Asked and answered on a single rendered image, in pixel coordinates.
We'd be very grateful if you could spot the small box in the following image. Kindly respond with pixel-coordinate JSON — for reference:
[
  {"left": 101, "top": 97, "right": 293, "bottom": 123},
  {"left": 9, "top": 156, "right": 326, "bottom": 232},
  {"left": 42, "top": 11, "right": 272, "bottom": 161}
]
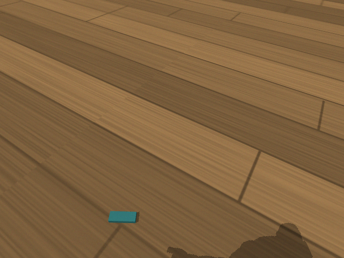
[{"left": 108, "top": 211, "right": 137, "bottom": 223}]

